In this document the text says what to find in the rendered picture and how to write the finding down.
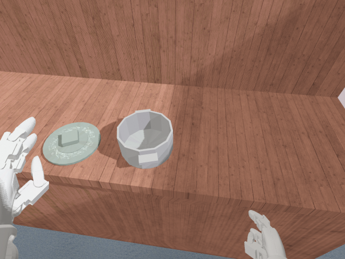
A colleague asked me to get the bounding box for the lid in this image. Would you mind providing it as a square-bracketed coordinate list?
[43, 122, 101, 166]

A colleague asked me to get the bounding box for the knob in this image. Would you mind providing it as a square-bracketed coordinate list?
[61, 130, 79, 147]

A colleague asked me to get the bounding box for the pot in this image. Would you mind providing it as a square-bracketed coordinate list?
[117, 109, 173, 169]

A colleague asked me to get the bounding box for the left robot forearm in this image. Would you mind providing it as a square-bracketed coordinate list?
[0, 224, 18, 259]

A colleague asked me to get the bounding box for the table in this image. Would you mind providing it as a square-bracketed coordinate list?
[0, 0, 345, 259]

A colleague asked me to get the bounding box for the right robot hand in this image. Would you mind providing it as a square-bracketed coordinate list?
[244, 210, 286, 259]

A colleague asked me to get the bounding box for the left robot hand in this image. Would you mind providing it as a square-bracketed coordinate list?
[0, 117, 49, 225]

